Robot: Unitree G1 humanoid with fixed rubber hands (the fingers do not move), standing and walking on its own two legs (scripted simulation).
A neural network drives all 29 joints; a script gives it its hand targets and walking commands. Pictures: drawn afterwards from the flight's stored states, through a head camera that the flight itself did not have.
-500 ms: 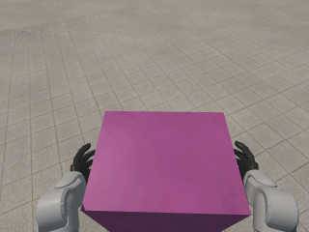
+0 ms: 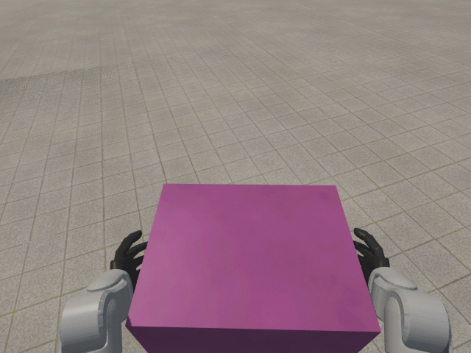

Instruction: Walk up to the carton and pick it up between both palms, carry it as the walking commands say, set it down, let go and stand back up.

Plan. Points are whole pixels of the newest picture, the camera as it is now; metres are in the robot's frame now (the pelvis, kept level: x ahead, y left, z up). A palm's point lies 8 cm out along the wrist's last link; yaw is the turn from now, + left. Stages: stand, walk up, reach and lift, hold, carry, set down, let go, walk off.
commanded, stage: carry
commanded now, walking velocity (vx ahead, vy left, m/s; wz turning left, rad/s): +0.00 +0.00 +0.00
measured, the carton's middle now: (247, 283) +0.26 +0.01 +0.01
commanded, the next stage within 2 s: hold in 1.76 s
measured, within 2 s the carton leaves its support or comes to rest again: neither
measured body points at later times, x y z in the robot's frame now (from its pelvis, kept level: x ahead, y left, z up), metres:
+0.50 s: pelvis -0.03 -0.03 +0.00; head -0.02 -0.03 +0.45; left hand +0.22 +0.18 +0.05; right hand +0.24 -0.21 +0.05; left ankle +0.01 +0.10 -0.74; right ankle +0.04 -0.10 -0.74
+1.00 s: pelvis -0.04 -0.02 -0.01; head -0.05 -0.02 +0.44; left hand +0.21 +0.18 +0.05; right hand +0.22 -0.21 +0.05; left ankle +0.01 +0.10 -0.74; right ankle +0.04 -0.10 -0.74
